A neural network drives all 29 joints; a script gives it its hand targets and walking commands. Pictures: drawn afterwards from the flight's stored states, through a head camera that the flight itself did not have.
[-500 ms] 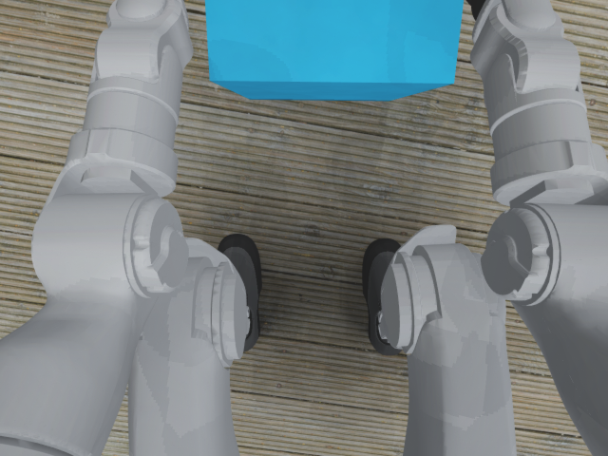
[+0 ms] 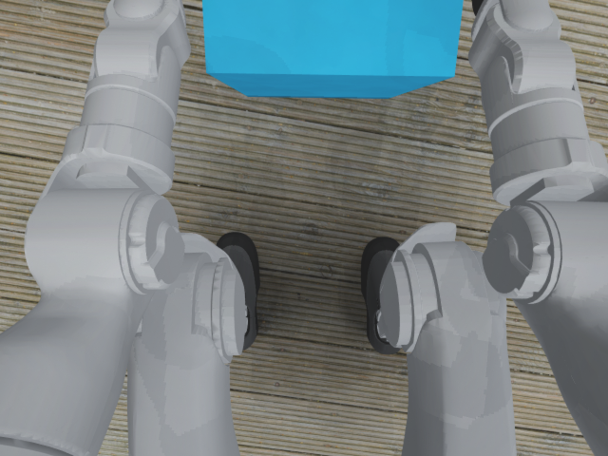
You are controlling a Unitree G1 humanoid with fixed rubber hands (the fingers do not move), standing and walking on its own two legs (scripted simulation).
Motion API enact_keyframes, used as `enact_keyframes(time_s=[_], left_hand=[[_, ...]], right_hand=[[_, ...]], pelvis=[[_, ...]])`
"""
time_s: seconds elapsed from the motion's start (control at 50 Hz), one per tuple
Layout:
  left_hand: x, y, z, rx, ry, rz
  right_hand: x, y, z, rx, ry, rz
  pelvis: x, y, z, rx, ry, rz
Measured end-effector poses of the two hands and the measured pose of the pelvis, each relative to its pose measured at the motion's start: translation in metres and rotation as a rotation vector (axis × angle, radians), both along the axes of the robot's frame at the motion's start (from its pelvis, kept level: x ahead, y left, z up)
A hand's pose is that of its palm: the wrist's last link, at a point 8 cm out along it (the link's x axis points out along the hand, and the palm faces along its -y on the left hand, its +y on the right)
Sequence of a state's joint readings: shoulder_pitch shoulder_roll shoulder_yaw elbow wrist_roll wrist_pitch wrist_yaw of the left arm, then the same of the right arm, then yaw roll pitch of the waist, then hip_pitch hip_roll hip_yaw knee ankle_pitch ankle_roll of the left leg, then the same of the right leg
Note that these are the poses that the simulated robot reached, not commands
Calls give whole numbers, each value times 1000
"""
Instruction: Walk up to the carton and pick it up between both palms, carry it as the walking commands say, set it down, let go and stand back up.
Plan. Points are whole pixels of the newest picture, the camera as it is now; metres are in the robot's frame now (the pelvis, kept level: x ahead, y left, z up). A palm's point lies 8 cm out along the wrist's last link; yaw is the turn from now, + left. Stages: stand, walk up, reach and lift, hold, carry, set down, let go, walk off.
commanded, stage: set down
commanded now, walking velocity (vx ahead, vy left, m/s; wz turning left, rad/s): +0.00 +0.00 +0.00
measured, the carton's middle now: out of the picture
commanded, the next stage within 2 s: let go in 1.82 s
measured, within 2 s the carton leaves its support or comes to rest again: neither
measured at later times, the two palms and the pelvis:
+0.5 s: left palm out of the picture +0.55 +0.18 -0.16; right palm out of the picture +0.54 -0.19 -0.16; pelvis -0.01 +0.00 +0.00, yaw +0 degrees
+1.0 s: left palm out of the picture +0.56 +0.19 -0.02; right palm out of the picture +0.55 -0.20 -0.01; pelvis +0.00 +0.00 +0.10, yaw +0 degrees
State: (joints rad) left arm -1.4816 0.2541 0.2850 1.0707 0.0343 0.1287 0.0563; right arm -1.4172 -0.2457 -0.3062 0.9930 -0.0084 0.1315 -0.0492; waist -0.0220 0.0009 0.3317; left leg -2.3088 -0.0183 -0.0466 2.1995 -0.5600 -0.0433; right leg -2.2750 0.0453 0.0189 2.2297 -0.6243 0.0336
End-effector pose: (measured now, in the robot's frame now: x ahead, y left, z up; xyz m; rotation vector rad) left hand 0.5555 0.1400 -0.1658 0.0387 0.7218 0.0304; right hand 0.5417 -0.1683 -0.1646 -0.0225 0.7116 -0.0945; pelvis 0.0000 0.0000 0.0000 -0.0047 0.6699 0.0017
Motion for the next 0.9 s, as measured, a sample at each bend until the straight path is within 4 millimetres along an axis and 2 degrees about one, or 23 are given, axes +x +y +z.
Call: enact_keyframes(time_s=[0.1, 0.2, 0.36, 0.56, 0.64, 0.9], left_hand=[[-3, 5, -1, 28, -15, 13], [-10, 21, -3, 58, -7, 60], [-10, 43, 5, 64, -9, 94], [-2, 40, 12, 49, -46, 75], [1, 37, 30, 52, -78, 70], [5, 48, 122, 62, -90, 86]], right_hand=[[-4, -1, -2, -25, -7, 9], [-10, -3, -4, -31, 9, -15], [-6, -17, 3, -43, 8, -45], [-1, -26, 12, -42, -25, -59], [3, -24, 32, -40, -65, -57], [5, -31, 123, -58, -83, -67]], pelvis=[[-3, 0, 3, 2, -29, -2], [-5, -1, 6, 4, -39, -3], [-9, -2, 4, 4, -37, 1], [-10, 1, 6, -4, -24, 0], [-8, 1, 16, -5, -13, 1], [4, 1, 73, -4, 97, 6]])
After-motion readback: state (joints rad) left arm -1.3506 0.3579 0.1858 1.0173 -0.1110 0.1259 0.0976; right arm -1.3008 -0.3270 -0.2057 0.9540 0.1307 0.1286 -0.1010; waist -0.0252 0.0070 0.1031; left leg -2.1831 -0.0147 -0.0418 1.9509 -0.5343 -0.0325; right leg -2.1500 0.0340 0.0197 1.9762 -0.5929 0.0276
